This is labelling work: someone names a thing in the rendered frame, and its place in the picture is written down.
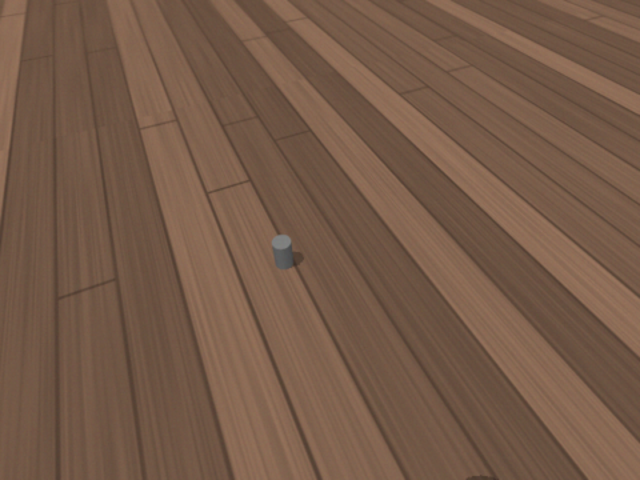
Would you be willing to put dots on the can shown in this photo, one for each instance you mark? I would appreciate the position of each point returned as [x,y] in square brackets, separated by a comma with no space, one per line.
[282,249]

